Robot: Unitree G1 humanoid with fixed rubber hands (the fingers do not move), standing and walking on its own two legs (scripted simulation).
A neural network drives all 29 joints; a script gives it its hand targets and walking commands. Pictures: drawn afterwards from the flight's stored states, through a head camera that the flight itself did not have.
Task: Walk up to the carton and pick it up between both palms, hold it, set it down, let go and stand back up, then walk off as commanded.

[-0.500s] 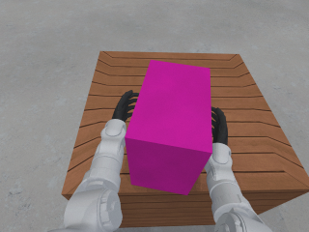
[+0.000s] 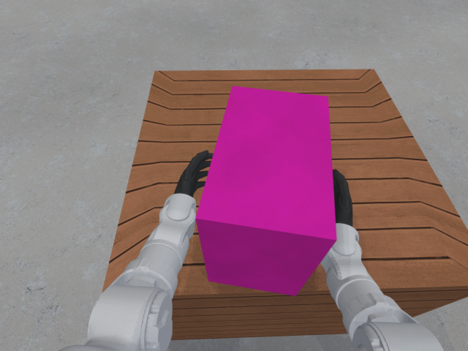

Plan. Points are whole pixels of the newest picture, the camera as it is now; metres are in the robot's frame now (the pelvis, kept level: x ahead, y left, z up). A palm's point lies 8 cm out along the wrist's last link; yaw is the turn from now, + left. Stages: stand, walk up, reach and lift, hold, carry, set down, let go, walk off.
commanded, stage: set down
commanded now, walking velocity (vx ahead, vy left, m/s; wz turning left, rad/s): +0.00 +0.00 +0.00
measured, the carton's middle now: (264, 194) +0.41 -0.03 +0.01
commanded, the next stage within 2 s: none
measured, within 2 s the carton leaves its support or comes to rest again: neither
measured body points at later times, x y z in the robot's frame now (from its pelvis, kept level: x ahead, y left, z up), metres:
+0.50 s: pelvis -0.05 +0.00 +0.00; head -0.03 +0.02 +0.45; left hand +0.33 +0.15 +0.01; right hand +0.29 -0.17 +0.01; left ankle -0.01 +0.11 -0.74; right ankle -0.02 -0.15 -0.74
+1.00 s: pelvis -0.06 +0.00 +0.00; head -0.06 +0.03 +0.45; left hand +0.26 +0.18 -0.01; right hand +0.22 -0.18 +0.01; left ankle -0.01 +0.11 -0.74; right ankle -0.02 -0.15 -0.74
